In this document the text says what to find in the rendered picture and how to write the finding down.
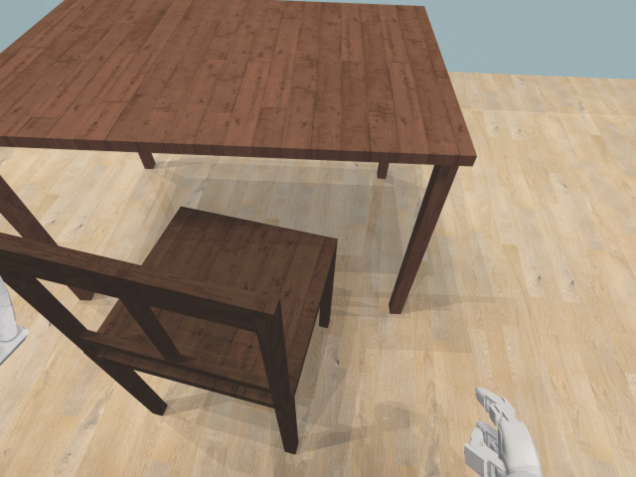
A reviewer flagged robot left hand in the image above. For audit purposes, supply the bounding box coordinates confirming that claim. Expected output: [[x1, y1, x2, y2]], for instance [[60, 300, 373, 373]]
[[0, 276, 28, 366]]

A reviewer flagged table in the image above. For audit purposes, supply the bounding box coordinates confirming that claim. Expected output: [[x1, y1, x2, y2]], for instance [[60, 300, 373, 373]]
[[0, 0, 477, 314]]

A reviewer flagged robot right hand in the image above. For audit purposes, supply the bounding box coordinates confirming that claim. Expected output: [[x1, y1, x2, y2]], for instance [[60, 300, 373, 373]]
[[464, 387, 543, 477]]

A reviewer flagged chair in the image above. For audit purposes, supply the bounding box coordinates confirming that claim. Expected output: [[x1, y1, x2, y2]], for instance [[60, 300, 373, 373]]
[[0, 207, 338, 454]]

